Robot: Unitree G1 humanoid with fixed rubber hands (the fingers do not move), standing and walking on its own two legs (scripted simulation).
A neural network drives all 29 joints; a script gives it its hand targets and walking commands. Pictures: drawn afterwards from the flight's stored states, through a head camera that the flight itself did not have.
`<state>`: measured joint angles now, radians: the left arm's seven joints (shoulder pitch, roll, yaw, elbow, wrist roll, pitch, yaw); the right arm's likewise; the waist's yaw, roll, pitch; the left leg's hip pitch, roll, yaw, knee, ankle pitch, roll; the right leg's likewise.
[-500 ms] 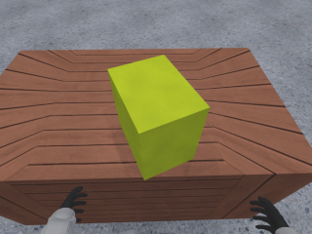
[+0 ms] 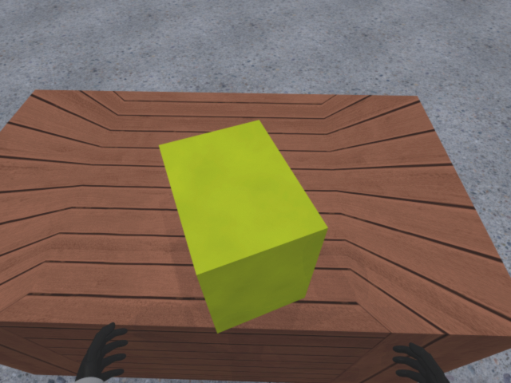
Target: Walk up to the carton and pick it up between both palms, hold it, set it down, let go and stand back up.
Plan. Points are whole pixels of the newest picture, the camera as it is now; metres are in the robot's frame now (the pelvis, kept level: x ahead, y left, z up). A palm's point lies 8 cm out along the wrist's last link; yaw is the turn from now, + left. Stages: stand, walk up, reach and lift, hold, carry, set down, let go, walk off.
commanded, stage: reach and lift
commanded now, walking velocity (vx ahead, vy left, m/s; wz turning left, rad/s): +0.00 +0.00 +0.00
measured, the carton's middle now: (238, 228) +0.38 +0.08 -0.01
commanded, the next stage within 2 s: none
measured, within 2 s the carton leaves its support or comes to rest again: neither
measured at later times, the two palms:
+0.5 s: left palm out of the picture +0.14 +0.22 -0.05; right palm out of the picture +0.13 -0.25 -0.06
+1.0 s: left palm out of the picture +0.14 +0.19 -0.03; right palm out of the picture +0.14 -0.22 -0.06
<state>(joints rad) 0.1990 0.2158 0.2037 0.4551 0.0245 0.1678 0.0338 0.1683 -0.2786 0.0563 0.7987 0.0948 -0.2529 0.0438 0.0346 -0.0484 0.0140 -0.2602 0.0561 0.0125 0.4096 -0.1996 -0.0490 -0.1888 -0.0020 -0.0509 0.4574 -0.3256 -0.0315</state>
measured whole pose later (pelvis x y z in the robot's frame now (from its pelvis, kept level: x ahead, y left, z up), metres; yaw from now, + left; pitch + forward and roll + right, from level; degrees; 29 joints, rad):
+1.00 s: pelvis -0.02 +0.01 +0.00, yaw -2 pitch +1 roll +1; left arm 0.36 0.01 -0.05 0.28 0.02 -0.18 0.25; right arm 0.21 -0.35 0.15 0.77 0.34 -0.52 0.22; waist 0.07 -0.01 -0.01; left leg -0.25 0.05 0.01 0.44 -0.21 -0.06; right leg -0.19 0.01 -0.01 0.48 -0.31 -0.03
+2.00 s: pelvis -0.05 +0.01 +0.01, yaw -2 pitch +0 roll +0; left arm 0.05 -0.03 0.06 -0.09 0.02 0.31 0.27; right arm -0.12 -0.36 0.17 0.39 0.38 -0.12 0.08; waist 0.11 -0.04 0.04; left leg -0.22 0.08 0.02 0.30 -0.08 -0.06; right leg -0.16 0.04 0.00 0.34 -0.18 -0.04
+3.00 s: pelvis -0.04 -0.01 +0.01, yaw -1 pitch +2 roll +0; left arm -0.42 0.08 0.22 -0.14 -0.07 0.84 0.23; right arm -0.67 -0.38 0.16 0.44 0.46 0.37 -0.08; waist 0.16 0.00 -0.01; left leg -0.27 0.09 -0.01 0.32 -0.10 -0.08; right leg -0.20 0.06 -0.01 0.36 -0.20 -0.05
